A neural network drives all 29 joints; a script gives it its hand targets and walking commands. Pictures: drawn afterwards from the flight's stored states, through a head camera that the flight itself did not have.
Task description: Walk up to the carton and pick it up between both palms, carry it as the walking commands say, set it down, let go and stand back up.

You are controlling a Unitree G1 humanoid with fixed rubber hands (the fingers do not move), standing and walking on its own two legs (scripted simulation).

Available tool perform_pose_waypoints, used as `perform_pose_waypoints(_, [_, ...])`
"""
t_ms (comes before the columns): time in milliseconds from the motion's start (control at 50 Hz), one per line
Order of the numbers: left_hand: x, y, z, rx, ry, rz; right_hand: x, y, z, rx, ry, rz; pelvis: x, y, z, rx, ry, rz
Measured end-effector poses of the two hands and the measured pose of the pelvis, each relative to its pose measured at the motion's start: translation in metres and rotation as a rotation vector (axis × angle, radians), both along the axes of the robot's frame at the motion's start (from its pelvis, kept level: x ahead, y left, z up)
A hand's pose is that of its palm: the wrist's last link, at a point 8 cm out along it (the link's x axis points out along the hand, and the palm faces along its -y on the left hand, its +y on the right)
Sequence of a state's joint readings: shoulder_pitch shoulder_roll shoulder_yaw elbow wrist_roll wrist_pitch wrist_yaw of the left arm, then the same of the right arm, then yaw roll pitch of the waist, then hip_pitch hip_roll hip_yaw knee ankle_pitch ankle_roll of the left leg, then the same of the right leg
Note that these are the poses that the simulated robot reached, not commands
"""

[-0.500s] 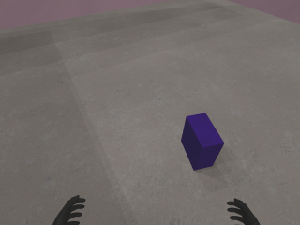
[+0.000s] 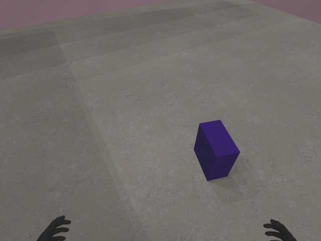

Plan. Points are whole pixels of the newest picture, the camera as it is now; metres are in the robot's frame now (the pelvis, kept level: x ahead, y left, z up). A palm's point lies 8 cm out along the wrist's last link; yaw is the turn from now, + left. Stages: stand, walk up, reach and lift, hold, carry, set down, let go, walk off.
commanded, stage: stand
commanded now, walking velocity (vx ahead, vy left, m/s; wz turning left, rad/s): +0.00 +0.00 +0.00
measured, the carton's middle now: (213, 150) +0.80 -0.33 -0.61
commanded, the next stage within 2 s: walk up in 0.60 s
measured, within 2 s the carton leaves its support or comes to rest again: neither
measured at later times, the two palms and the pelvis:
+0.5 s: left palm out of the picture +0.12 +0.31 -0.07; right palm out of the picture +0.12 -0.31 -0.07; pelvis +0.00 +0.00 +0.02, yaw +0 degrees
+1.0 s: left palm out of the picture +0.15 +0.23 -0.08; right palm out of the picture +0.03 -0.35 -0.08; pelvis +0.02 -0.04 +0.03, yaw -7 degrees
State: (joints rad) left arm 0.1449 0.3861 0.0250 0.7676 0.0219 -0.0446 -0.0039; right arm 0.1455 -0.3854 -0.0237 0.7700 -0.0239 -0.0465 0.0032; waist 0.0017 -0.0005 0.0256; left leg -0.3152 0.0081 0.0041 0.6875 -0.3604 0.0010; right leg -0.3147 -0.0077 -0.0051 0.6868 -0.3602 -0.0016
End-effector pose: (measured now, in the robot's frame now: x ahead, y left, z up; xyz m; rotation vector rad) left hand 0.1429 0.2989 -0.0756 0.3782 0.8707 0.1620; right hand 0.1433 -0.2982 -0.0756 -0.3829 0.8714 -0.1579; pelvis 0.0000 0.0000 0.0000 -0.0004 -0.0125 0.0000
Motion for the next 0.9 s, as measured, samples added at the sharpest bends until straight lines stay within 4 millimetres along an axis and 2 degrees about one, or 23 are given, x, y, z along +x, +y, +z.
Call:
perform_pose_waypoints(480, [-0.021,0.006,0.003,-0.001,0.127,0.046,-0.020,-0.007,0.002,0.005,0.126,-0.046,-0.001,-0.001,0.020,0.002,-0.023,0.001])
perform_pose_waypoints(780, [-0.038,0.011,0.001,0.005,0.193,0.076,-0.038,-0.013,0.000,0.000,0.194,-0.077,-0.003,-0.001,0.025,0.001,-0.028,0.001])
perform_pose_waypoints(840, [-0.036,0.004,0.000,-0.038,0.225,0.072,-0.053,-0.019,0.001,-0.014,0.216,-0.134,-0.002,-0.006,0.027,-0.006,-0.010,-0.027])
perform_pose_waypoints(900, [-0.021,-0.016,0.000,-0.076,0.232,0.030,-0.080,-0.032,0.001,-0.022,0.257,-0.196,0.001,-0.016,0.029,-0.017,0.005,-0.060])
